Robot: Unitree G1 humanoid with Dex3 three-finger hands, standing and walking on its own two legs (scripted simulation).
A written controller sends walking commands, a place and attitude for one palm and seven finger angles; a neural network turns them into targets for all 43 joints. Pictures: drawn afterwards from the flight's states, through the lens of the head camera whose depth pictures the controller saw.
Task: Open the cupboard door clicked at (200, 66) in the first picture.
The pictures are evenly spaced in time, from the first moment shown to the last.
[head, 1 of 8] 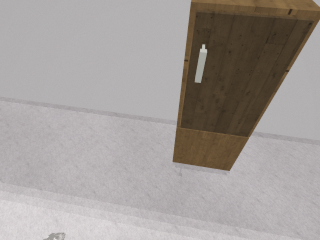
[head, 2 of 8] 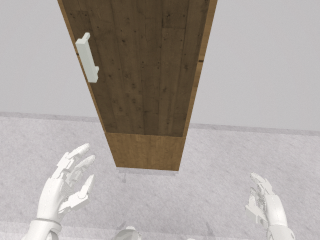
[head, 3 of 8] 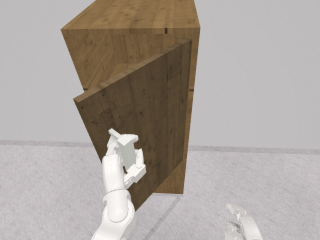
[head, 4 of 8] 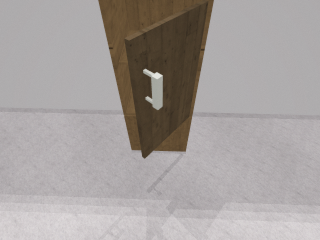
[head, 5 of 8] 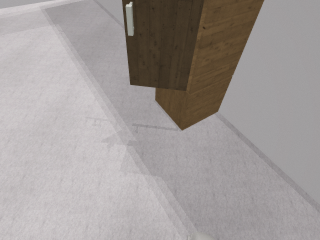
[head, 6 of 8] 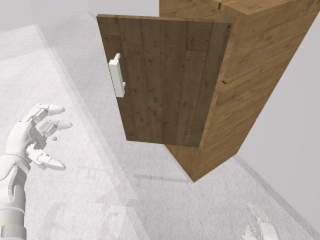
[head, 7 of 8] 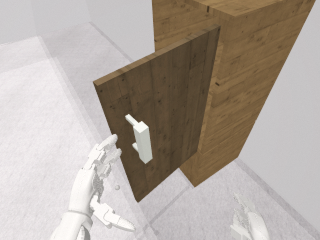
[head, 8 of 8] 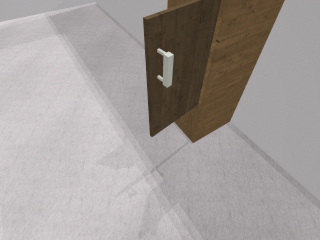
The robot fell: no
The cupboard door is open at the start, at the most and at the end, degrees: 0 100 99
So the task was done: yes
